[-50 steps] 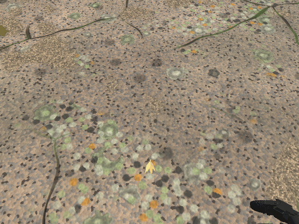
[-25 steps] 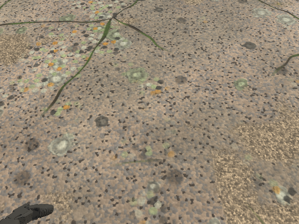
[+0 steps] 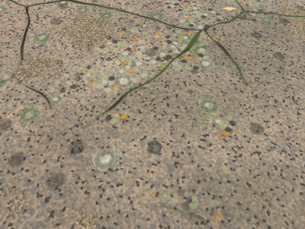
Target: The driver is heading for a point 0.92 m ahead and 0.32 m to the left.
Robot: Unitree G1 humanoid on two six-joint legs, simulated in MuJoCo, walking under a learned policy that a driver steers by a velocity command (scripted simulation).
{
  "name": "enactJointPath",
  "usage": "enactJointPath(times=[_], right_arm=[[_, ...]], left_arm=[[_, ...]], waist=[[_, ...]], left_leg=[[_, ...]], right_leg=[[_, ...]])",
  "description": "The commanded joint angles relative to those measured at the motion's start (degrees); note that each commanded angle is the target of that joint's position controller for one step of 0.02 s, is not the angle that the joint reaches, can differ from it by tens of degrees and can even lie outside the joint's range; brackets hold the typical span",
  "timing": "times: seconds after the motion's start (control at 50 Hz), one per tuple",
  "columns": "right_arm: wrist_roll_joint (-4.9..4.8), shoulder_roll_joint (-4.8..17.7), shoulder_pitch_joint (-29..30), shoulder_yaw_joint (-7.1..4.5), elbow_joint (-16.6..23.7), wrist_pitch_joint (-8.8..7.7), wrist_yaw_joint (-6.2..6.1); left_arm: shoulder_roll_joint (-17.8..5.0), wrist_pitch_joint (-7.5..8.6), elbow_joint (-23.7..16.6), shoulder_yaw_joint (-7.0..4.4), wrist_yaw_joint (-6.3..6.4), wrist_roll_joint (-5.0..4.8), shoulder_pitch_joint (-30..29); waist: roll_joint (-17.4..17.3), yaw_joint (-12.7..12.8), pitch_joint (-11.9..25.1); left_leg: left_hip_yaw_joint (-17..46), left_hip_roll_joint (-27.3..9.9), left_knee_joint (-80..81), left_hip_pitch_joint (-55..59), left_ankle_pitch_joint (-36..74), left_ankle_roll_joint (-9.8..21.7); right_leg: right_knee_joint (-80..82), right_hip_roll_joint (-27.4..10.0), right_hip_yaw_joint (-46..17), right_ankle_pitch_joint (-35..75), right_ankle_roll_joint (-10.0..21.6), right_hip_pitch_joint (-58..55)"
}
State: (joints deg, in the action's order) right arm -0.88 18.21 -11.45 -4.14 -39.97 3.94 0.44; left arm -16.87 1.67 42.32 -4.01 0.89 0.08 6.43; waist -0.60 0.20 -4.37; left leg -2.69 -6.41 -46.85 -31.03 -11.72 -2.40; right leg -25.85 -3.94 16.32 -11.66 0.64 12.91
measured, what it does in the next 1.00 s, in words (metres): steps on the spot, turning left: left foot, then right foot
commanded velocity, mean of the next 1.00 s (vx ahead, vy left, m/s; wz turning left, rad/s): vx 0.03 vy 0.00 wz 0.50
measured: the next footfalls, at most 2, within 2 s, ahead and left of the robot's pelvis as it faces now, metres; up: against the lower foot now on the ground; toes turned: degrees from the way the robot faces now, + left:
left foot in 0.06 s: +0.12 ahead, +0.12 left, +0.00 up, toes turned +8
right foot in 0.54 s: +0.21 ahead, -0.07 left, +0.00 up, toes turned +40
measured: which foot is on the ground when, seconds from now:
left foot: up 0.00-0.04, down 0.06-0.54, up 0.56-0.86, down 0.88-1.00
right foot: down 0.00-0.06, up 0.08-0.52, down 0.54-0.90, up 0.92-1.00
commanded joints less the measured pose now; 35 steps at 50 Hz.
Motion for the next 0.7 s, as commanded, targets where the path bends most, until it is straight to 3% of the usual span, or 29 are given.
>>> enactJointPath(times=[0.02,0.04,0.06,0.08,0.1,0.12,0.14,0.16,0.18,0.22,0.3,0.38,0.46,0.52,0.54,0.56,0.58,0.6,0.64,0.68,0.7], right_arm=[[0.19,5.2,-4.03,-2.18,3.83,0.55,0.91],[0.45,5.7,-5.0,-2.73,3.75,0.46,0.66],[1.07,8.17,-7.98,-3.93,3.1,0.19,0.05],[0.67,16.17,-8.68,-5.94,4.44,-0.41,-1.06],[2.67,17.96,-7.62,-5.4,6.44,-2.45,-0.5],[2.43,16.27,-7.62,-5.27,6.69,-4.16,0.51],[1.43,14.85,-5.96,-4.9,6.8,-5.11,0.44],[0.07,12.5,-3.23,-4.34,7.34,-5.01,-0.11],[-0.52,10.83,-0.4,-3.79,8.28,-4.4,-1.01],[0.17,9.39,0.89,-3.3,9.99,-3.4,-2.47],[-0.07,10.76,-0.71,-4.07,10.94,-2.37,-3.6],[0.09,10.77,0.69,-4.25,12.29,-1.41,-3.44],[-0.04,10.76,1.91,-4.35,13.29,-0.87,-2.74],[-0.87,9.99,4.51,-3.96,14.22,-0.51,-2.36],[-0.79,7.04,1.08,-3.1,13.8,-0.36,-2.13],[-1.08,5.55,-1.5,-2.66,14.55,-0.53,-1.97],[-0.09,11.07,-1.13,-4.18,14.48,-1.37,-1.59],[0.26,13.22,-0.74,-4.73,13.01,-1.51,-1.49],[1.18,9.57,-1.15,-3.65,11.03,-1.07,-1.87],[0.89,5.63,-0.32,-1.88,11.08,-1.44,-1.85],[1.06,3.56,0.56,-0.96,11.2,-1.8,-1.92]], left_arm=[[-8.21,-0.21,-3.8,-2.31,0.0,-1.53,-6.47],[-7.36,-0.63,-3.04,-2.26,-0.07,-2.06,-5.78],[-5.57,-1.18,-1.65,-2.04,-0.36,-2.06,-2.92],[-4.57,-1.82,-2.5,-1.8,-0.47,0.24,-0.3],[-4.24,-2.08,-5.29,-1.48,0.04,1.56,-3.04],[-6.15,-2.01,-5.36,-1.77,0.38,0.85,-5.73],[-5.95,-1.65,-5.57,-1.86,0.7,-0.01,-7.12],[-6.21,-1.41,-4.51,-2.11,1.19,0.41,-6.71],[-6.89,-1.18,-4.41,-2.36,1.47,0.86,-6.84],[-6.14,-0.76,-3.69,-2.31,0.94,0.64,-6.69],[-3.63,-0.69,-2.72,-1.39,0.34,-0.23,-7.31],[-4.62,-0.77,-2.01,-1.65,-0.18,-0.54,-6.85],[-5.91,0.19,-1.88,-2.17,-0.84,-0.68,-5.61],[-7.59,0.69,-0.43,-3.26,-1.1,-0.67,-0.43],[-10.34,0.31,-0.6,-3.94,-0.8,-0.18,0.08],[-13.91,-0.53,-1.42,-4.19,-0.32,1.19,-1.97],[-11.49,-0.22,-2.4,-3.85,-0.21,2.64,-3.1],[-8.37,-0.14,-3.55,-2.88,0.18,2.03,-5.11],[-6.42,-0.68,-3.48,-1.81,0.68,0.23,-5.27],[-6.33,-0.95,-2.45,-1.01,0.52,0.13,-2.92],[-4.93,-0.91,-1.87,-0.34,0.16,0.32,-2.23]], waist=[[5.1,-3.54,7.81],[3.35,-3.91,7.57],[-2.75,-4.4,6.54],[-21.29,-2.43,2.96],[-21.19,-1.18,7.99],[-12.2,-3.28,10.9],[-8.45,-2.28,9.69],[-4.42,-0.92,9.51],[-5.09,0.14,9.76],[-5.79,0.63,12.42],[-4.55,-0.33,13.47],[-7.71,-0.88,11.55],[-9.92,-1.35,10.91],[-8.99,1.22,10.75],[-1.37,-0.57,12.84],[14.13,-3.67,10.81],[14.43,-3.01,8.49],[10.11,-2.87,7.52],[5.71,-2.08,6.13],[5.12,-0.99,5.52],[5.75,-0.81,6.27]], left_leg=[[-1.62,0.54,6.15,10.92,-0.14,3.18],[-2.27,2.09,9.8,13.42,1.25,4.75],[1.19,2.85,15.59,17.35,8.95,7.4],[20.57,-7.12,23.26,21.77,35.56,13.86],[39.03,-12.23,26.76,25.24,25.85,23.48],[37.54,-12.43,29.53,26.91,17.14,23.16],[34.58,-10.39,29.54,26.89,13.08,20.4],[31.39,-8.32,28.56,26.38,10.75,17.37],[29.3,-7.09,27.9,24.47,11.2,15.83],[26.44,-4.29,26.81,23.84,16.08,14.32],[28.05,-2.28,25.64,24.88,15.05,14.07],[31.76,-0.43,26.1,20.68,6.57,13.21],[36.26,0.83,24.76,19.91,6.39,12.54],[36.36,4.73,21.05,15.49,2.39,9.61],[31.16,9.09,13.2,10.22,-13.62,7.01],[17.58,17.79,0.49,-0.78,-24.2,3.83],[15.76,12.77,-11.78,-4.65,-21.89,1.32],[14.83,10.7,-16.34,-2.63,-18.13,0.42],[13.96,11.15,-22.63,-1.92,-13.65,-1.14],[13.16,11.79,-21.2,-0.41,-13.99,-1.92],[12.94,10.72,-15.18,1.71,-13.87,-2.17]], right_leg=[[4.12,-16.94,-6.41,10.85,7.96,-1.47],[-0.58,-15.44,-4.95,8.59,5.57,-1.29],[-10.56,-11.66,-2.9,3.09,2.22,1.2],[-29.89,-2.6,0.04,-21.05,-3.47,14.35],[-42.92,5.46,-12.78,-29.96,-5.5,26.03],[-46.66,5.23,-19.2,-26.46,-3.99,28.71],[-45.43,4.65,-21.19,-20.89,-2.28,30.01],[-42.89,3.36,-22.42,-16.32,-1.7,29.97],[-39.69,3.04,-23.31,-13.07,-1.64,28.23],[-36.08,4.8,-23.23,-9.17,-2.34,23.91],[-24.33,7.67,-24.17,-7.01,-4.54,21.37],[-17.36,8.8,-24.97,-5.53,-4.95,16.82],[-9.59,8.95,-25.46,-6.3,-3.77,11.5],[5.11,6.53,-24.18,2.36,-2.01,0.01],[8.07,-2.86,-31.05,2.98,1.37,-7.55],[10.46,-13.61,-44.35,8.26,9.26,-9.7],[11.76,-18.53,-48.73,7.72,13.78,-4.93],[10.3,-15.5,-43.84,6.53,13.27,-2.49],[8.78,-9.47,-36.75,5.79,10.94,-1.74],[8.48,-7.66,-33.95,12.5,11.87,-1.8],[8.03,-6.25,-32.46,12.63,11.49,-2.74]])
Keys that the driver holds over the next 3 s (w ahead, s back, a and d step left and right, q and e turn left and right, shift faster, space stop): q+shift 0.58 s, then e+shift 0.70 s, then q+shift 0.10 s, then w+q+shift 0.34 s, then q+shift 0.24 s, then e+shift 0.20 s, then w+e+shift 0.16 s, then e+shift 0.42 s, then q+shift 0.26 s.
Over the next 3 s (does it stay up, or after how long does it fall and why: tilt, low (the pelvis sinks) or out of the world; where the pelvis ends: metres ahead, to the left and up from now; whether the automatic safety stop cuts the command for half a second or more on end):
stays up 0.63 0.23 0.00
